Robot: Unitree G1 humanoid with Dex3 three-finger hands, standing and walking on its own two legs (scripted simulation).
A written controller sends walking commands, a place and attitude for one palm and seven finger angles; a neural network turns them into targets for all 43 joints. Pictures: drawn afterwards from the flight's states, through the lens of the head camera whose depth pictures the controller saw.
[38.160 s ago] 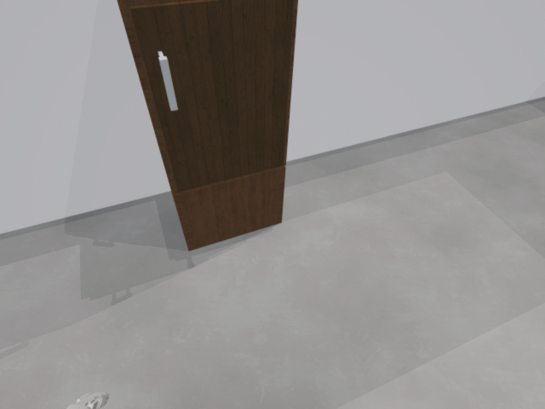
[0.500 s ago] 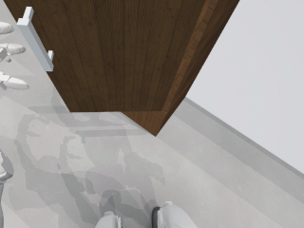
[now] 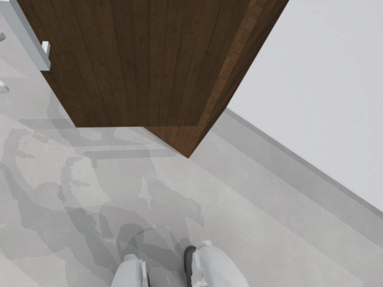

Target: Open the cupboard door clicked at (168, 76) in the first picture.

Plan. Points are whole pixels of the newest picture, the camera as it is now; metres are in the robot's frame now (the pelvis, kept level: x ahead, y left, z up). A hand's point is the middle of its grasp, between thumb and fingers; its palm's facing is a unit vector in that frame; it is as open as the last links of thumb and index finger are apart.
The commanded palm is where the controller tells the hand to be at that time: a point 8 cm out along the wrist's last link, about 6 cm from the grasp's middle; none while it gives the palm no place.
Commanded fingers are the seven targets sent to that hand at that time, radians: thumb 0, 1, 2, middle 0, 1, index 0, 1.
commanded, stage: slide the fingers in behind the handle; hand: left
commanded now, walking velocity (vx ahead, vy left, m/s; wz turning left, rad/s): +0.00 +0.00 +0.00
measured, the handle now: (29, 28) +0.56 +0.23 +0.11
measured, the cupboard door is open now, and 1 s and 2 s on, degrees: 40 38 38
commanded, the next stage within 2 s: close the thumb around the handle in 1.58 s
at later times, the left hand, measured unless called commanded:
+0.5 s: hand out of the picture +0.51 +0.27 +0.10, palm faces -0.01 -1.00 +0.00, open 14.2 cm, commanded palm +0.50 +0.29 +0.10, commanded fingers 0.00 -0.50 0.30 -0.30 -1.20 -0.30 -1.20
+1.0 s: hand (30, 50) +0.53 +0.23 +0.10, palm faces -0.01 -1.00 -0.01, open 14.0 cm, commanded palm +0.50 +0.27 +0.10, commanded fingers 0.00 -0.50 0.30 -0.30 -1.20 -0.30 -1.20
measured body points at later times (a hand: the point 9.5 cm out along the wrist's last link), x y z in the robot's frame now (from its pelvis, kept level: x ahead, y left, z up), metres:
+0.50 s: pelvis +0.01 +0.01 +0.01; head +0.15 +0.04 +0.44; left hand +0.51 +0.32 +0.10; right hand +0.00 -0.26 -0.09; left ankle -0.02 +0.09 -0.68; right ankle +0.03 -0.13 -0.68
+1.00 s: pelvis +0.01 -0.01 +0.01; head +0.15 +0.02 +0.43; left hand +0.52 +0.28 +0.10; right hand +0.00 -0.27 -0.09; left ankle -0.02 +0.09 -0.68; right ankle +0.03 -0.13 -0.68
